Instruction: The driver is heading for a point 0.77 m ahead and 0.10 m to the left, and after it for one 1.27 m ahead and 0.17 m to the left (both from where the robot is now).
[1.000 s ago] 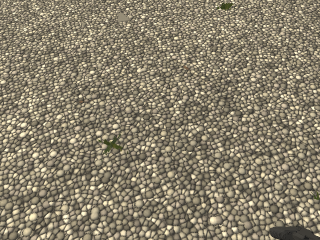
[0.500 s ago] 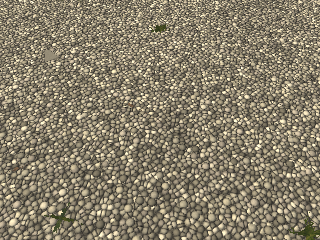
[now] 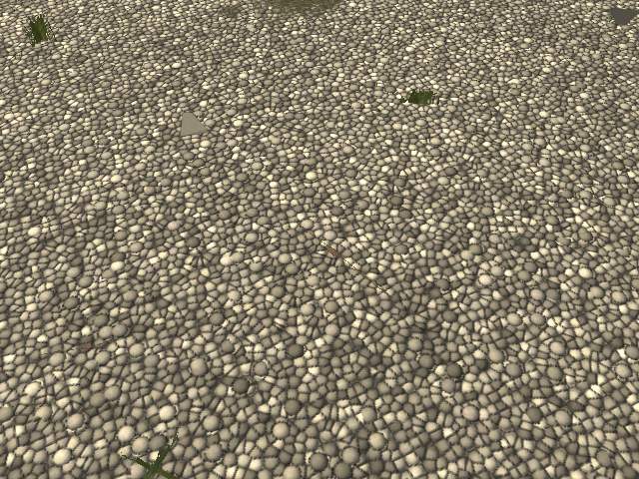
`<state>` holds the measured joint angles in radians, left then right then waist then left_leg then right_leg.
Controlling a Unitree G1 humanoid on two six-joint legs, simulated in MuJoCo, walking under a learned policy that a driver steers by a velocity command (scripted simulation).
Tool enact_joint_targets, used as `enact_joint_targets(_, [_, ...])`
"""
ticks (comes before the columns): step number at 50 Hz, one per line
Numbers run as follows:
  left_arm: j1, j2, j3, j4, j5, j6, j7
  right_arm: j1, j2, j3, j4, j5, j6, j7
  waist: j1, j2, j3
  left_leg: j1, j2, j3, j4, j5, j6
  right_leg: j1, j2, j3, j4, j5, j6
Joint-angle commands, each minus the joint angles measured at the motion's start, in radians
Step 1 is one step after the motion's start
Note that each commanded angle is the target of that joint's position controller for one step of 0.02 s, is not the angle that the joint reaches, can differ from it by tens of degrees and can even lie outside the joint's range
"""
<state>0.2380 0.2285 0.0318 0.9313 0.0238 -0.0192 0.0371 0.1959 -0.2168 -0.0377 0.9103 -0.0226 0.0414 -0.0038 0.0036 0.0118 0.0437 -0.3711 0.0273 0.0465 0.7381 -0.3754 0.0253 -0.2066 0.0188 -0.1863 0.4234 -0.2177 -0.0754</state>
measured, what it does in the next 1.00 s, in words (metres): steps on the spot, turning left: left foot, then right foot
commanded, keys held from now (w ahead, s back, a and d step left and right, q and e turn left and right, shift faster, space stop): q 0.34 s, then no key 0.36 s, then w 0.30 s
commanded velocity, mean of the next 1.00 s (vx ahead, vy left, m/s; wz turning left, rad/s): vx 0.08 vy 0.00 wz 0.29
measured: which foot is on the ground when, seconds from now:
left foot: up 0.00-0.06, down 0.08-0.58, up 0.60-0.96, down 0.98-1.00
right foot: down 0.00-0.08, up 0.10-0.56, down 0.58-0.98, up 1.00-1.00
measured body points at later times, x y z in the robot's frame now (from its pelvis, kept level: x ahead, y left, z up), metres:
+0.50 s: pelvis +0.00 +0.01 +0.00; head +0.03 +0.02 +0.45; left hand +0.04 +0.30 -0.12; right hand +0.15 -0.24 -0.12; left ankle +0.00 +0.10 -0.74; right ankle +0.03 -0.12 -0.71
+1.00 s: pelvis +0.02 +0.01 +0.00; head +0.02 +0.02 +0.45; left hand -0.05 +0.28 -0.14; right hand +0.17 -0.23 -0.13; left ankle -0.04 +0.09 -0.74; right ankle +0.02 -0.10 -0.73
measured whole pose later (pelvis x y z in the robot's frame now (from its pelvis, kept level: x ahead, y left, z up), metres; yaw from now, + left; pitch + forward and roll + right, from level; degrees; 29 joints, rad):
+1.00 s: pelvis +0.02 +0.01 +0.00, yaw +16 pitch -1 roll +0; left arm 0.32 0.26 0.06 0.98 0.01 0.01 0.00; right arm 0.21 -0.26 -0.04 0.96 -0.03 -0.02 -0.01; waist 0.01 -0.01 0.01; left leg -0.11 -0.04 0.02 0.38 -0.29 0.07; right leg -0.18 0.02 0.02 0.49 -0.34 -0.05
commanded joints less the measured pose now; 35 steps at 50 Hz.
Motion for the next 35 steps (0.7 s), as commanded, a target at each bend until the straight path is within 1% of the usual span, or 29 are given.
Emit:
enact_joint_targets(1, [0.032,0.171,0.049,-0.035,-0.001,0.013,0.012,0.018,-0.069,-0.017,-0.062,0.006,-0.01,0.0,0.006,-0.096,-0.057,0.023,-0.007,0.024,-0.076,-0.032,0.02,0.073,-0.332,0.21,-0.064,0.344,-0.145])
enact_joint_targets(2, [0.019,0.178,0.054,-0.037,-0.005,0.018,0.013,0.037,-0.064,-0.018,-0.062,0.006,-0.015,0.001,-0.01,-0.088,-0.061,0.072,-0.017,0.033,-0.164,0.024,0.031,0.063,-0.321,0.189,-0.018,0.33,-0.119])
enact_joint_targets(3, [0.026,0.18,0.058,-0.033,-0.003,0.024,0.014,0.055,-0.075,-0.02,-0.062,0.005,-0.024,0.001,-0.024,-0.061,-0.065,0.137,-0.017,0.006,-0.282,0.131,0.045,0.031,-0.297,0.159,0.043,0.261,-0.071])
enact_joint_targets(4, [0.049,0.148,0.054,-0.04,0.002,0.028,0.009,0.074,-0.144,-0.037,-0.062,-0.004,-0.034,-0.005,-0.015,0.078,-0.071,0.201,0.082,-0.157,-0.405,0.254,0.076,-0.041,-0.221,0.083,0.207,0.112,-0.001])
enact_joint_targets(5, [0.016,0.072,0.035,-0.097,-0.015,0.033,0.012,0.087,-0.28,-0.073,-0.078,0.001,-0.035,-0.009,-0.015,0.303,-0.038,0.275,0.332,-0.513,-0.448,0.65,0.22,-0.294,-0.008,0.008,0.396,-0.301,0.081])
enact_joint_targets(6, [-0.049,0.104,0.039,-0.102,-0.003,0.05,0.02,0.172,-0.262,-0.077,-0.05,0.005,-0.029,-0.011,-0.072,0.176,-0.044,0.276,0.363,-0.508,-0.436,0.755,0.319,-0.339,0.002,0.138,0.59,-0.436,0.089])
enact_joint_targets(7, [-0.036,0.102,0.041,-0.097,-0.008,0.057,0.015,0.143,-0.228,-0.07,-0.053,0.012,-0.024,-0.015,-0.037,0.098,-0.039,0.256,0.304,-0.425,-0.422,0.737,0.316,-0.344,-0.017,0.188,0.66,-0.369,0.094])
enact_joint_targets(8, [-0.034,0.101,0.042,-0.093,-0.015,0.054,0.009,0.071,-0.201,-0.064,-0.07,0.014,-0.017,-0.018,-0.008,0.066,-0.021,0.234,0.238,-0.362,-0.425,0.662,0.273,-0.351,-0.031,0.208,0.654,-0.287,0.096])
enact_joint_targets(9, [-0.042,0.12,0.048,-0.096,-0.009,0.049,0.006,0.016,-0.184,-0.06,-0.09,0.019,-0.012,-0.02,0.008,0.074,-0.017,0.245,0.193,-0.331,-0.424,0.628,0.236,-0.366,-0.037,0.216,0.635,-0.232,0.098])
enact_joint_targets(10, [-0.034,0.134,0.052,-0.093,0.002,0.047,0.002,-0.009,-0.169,-0.057,-0.104,0.021,-0.011,-0.019,0.012,0.087,-0.045,0.264,0.166,-0.309,-0.416,0.664,0.226,-0.354,-0.032,0.212,0.64,-0.2,0.105])
enact_joint_targets(11, [-0.029,0.134,0.053,-0.093,0.005,0.049,-0.002,0.0,-0.169,-0.056,-0.108,0.021,-0.012,-0.015,0.008,0.076,-0.075,0.279,0.158,-0.305,-0.407,0.698,0.227,-0.342,-0.022,0.207,0.653,-0.188,0.111])
enact_joint_targets(13, [-0.039,0.12,0.05,-0.106,-0.003,0.053,-0.004,0.036,-0.19,-0.064,-0.103,0.022,-0.017,-0.011,-0.003,0.057,-0.095,0.304,0.155,-0.32,-0.401,0.69,0.228,-0.344,-0.023,0.213,0.621,-0.179,0.122])
enact_joint_targets(15, [-0.065,0.113,0.047,-0.122,-0.007,0.059,-0.001,0.062,-0.207,-0.07,-0.099,0.018,-0.018,-0.012,-0.019,0.073,-0.087,0.316,0.152,-0.353,-0.404,0.628,0.228,-0.354,-0.023,0.219,0.561,-0.183,0.129])
enact_joint_targets(17, [-0.086,0.118,0.046,-0.137,-0.009,0.063,0.002,0.075,-0.217,-0.073,-0.101,0.013,-0.015,-0.012,-0.032,0.094,-0.083,0.31,0.151,-0.39,-0.409,0.559,0.23,-0.347,-0.02,0.226,0.511,-0.19,0.13])
enact_joint_targets(20, [-0.083,0.115,0.041,-0.141,-0.013,0.062,0.002,0.066,-0.215,-0.071,-0.108,0.005,-0.012,-0.01,-0.038,0.103,-0.094,0.278,0.148,-0.401,-0.412,0.509,0.225,-0.281,-0.017,0.221,0.439,-0.193,0.12])
enact_joint_targets(23, [-0.078,0.113,0.037,-0.145,-0.018,0.058,0.004,0.042,-0.213,-0.066,-0.109,-0.002,-0.009,-0.006,-0.038,0.114,-0.095,0.228,0.141,-0.412,-0.404,0.498,0.211,-0.183,-0.004,0.212,0.358,-0.204,0.101])
enact_joint_targets(26, [-0.037,0.111,0.034,-0.137,-0.024,0.051,0.007,0.009,-0.211,-0.059,-0.103,-0.001,-0.002,-0.006,-0.02,0.12,-0.089,0.192,0.136,-0.438,-0.384,0.502,0.184,-0.069,0.013,0.2,0.205,-0.188,0.076])
enact_joint_targets(27, [-0.005,0.101,0.031,-0.125,-0.023,0.047,0.009,-0.01,-0.207,-0.056,-0.101,0.004,0.001,-0.007,0.002,0.109,-0.085,0.17,0.122,-0.434,-0.364,0.49,0.162,-0.003,0.017,0.191,0.091,-0.124,0.065])
enact_joint_targets(28, [0.029,0.092,0.027,-0.112,-0.019,0.039,0.011,-0.023,-0.196,-0.049,-0.1,0.012,0.004,-0.01,0.025,0.088,-0.078,0.124,0.096,-0.426,-0.34,0.428,0.122,0.086,0.009,0.196,-0.076,-0.014,0.053])
enact_joint_targets(29, [0.016,0.136,0.032,-0.117,-0.002,0.028,0.018,0.002,-0.155,-0.035,-0.102,0.013,0.0,-0.01,0.002,-0.013,-0.073,0.061,0.04,-0.386,-0.279,0.285,0.065,0.144,-0.108,0.328,-0.183,-0.004,0.032])
enact_joint_targets(30, [-0.04,0.201,0.034,-0.146,0.009,0.021,0.018,0.058,-0.095,-0.019,-0.102,0.021,-0.006,-0.011,-0.044,-0.191,-0.087,-0.031,-0.097,-0.245,-0.152,0.02,0.017,0.187,-0.324,0.574,-0.246,0.117,-0.034])
enact_joint_targets(31, [-0.066,0.208,0.034,-0.143,0.008,0.019,0.007,0.022,-0.163,-0.037,-0.088,0.014,0.001,-0.021,-0.011,-0.205,-0.06,0.051,-0.13,-0.173,-0.028,-0.166,0.006,-0.003,-0.396,0.596,-0.21,0.234,-0.148])
enact_joint_targets(32, [-0.093,0.153,0.019,-0.144,0.003,0.013,-0.002,0.025,-0.178,-0.043,-0.073,0.014,0.005,-0.021,-0.029,-0.137,-0.036,0.083,-0.111,-0.194,0.054,-0.141,0.001,-0.035,-0.349,0.549,-0.215,0.24,-0.163])
enact_joint_targets(33, [-0.128,0.124,0.009,-0.14,-0.005,0.009,-0.005,0.031,-0.163,-0.042,-0.055,0.015,0.007,-0.018,-0.045,-0.125,-0.01,0.09,-0.103,-0.191,0.08,-0.094,-0.008,-0.051,-0.291,0.474,-0.208,0.227,-0.139])
enact_joint_targets(34, [-0.14,0.12,0.006,-0.139,-0.004,0.009,-0.003,0.04,-0.155,-0.041,-0.042,0.013,0.008,-0.014,-0.051,-0.141,-0.009,0.09,-0.102,-0.178,0.087,-0.065,-0.018,-0.03,-0.238,0.416,-0.194,0.241,-0.109])
enact_joint_targets(35, [-0.125,0.121,0.003,-0.128,-0.007,0.007,0.001,0.043,-0.148,-0.039,-0.032,0.006,0.01,-0.01,-0.046,-0.162,-0.011,0.078,-0.093,-0.167,0.067,-0.054,-0.029,0.011,-0.219,0.39,-0.174,0.303,-0.1])
Next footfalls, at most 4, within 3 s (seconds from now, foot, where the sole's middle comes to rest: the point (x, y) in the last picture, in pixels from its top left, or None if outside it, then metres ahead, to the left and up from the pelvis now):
0.08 left None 0.04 0.10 -0.78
0.58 right None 0.06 -0.09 -0.78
0.98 left None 0.00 0.10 -0.78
1.42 right None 0.38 0.02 -0.78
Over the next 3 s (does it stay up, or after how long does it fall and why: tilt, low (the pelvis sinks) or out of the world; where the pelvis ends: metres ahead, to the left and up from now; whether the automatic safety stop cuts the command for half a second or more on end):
stays up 0.72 0.20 0.00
